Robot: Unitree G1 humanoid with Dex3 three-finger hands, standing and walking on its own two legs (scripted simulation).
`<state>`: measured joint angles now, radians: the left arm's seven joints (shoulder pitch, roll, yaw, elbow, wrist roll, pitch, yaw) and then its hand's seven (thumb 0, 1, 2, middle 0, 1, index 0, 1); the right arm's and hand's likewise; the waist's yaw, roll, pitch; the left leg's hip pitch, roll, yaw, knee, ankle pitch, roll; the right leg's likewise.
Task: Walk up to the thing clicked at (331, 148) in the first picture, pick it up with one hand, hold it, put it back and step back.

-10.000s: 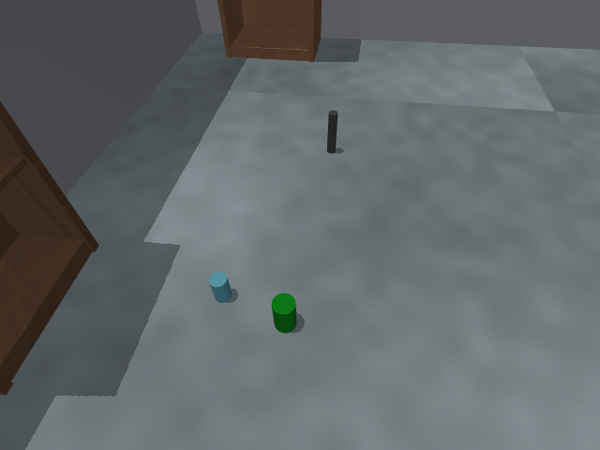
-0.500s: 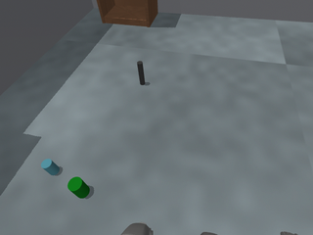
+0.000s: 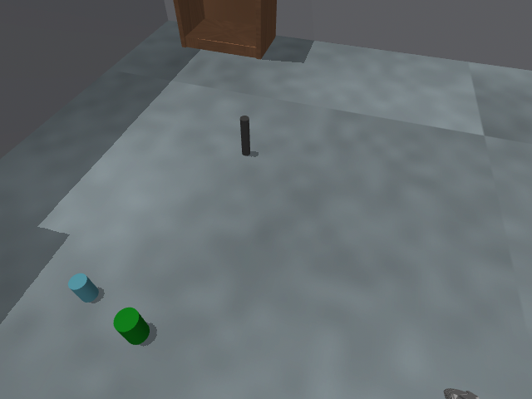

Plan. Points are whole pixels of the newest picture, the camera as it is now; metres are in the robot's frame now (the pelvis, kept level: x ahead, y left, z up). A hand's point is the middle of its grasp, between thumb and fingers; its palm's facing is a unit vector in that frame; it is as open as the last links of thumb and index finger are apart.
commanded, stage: walk up
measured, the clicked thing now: (245, 136) +1.43 +0.15 -0.65
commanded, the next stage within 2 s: stand in 0.24 s
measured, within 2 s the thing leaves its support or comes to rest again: neither
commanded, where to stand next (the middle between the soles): +0.07 -0.02 m, yaw -2 degrees
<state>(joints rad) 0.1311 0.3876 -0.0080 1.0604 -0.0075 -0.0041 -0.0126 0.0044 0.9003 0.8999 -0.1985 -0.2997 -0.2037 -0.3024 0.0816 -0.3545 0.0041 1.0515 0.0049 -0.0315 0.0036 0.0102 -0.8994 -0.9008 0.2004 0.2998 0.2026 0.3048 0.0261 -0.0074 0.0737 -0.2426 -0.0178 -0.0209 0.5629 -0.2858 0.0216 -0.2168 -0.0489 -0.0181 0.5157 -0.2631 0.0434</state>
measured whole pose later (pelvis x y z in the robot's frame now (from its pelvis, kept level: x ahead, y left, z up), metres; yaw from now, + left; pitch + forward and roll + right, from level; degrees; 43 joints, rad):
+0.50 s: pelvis +0.00 -0.02 +0.01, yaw +0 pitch -2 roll +0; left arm 0.08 0.36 0.00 1.15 0.00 -0.01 -0.01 0.00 0.90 0.90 -0.20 -0.30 -0.20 -0.30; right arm 0.06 -0.35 -0.02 1.16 0.00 -0.01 0.01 0.01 -0.90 -0.90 0.20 0.30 0.20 0.30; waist 0.00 0.00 0.06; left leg -0.12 0.00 -0.02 0.33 -0.16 -0.01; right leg -0.12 -0.03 -0.02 0.33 -0.17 0.02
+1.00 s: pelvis +0.00 -0.03 +0.02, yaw -1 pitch -2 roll +0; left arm 0.09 0.35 0.00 1.13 0.00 -0.01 -0.01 0.00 0.90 0.90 -0.20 -0.30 -0.20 -0.30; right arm 0.08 -0.35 -0.01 1.16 -0.01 -0.01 0.01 0.01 -0.90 -0.90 0.20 0.30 0.20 0.30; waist 0.00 0.00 0.05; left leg -0.12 0.02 -0.02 0.32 -0.16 -0.03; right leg -0.12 -0.01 -0.02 0.33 -0.17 0.00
